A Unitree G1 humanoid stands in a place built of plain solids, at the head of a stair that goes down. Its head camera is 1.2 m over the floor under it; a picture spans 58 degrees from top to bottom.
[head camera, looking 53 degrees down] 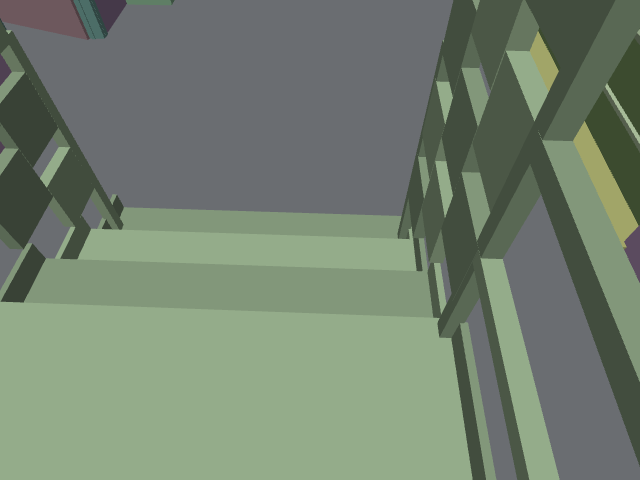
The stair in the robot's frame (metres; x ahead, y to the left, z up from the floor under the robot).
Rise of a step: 0.17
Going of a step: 0.28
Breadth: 1.50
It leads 2 degrees to the right of straight ahead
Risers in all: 4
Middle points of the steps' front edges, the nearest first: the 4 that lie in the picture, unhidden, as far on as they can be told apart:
0.64 0.33 0.00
0.92 0.32 -0.17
1.20 0.31 -0.34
1.48 0.30 -0.51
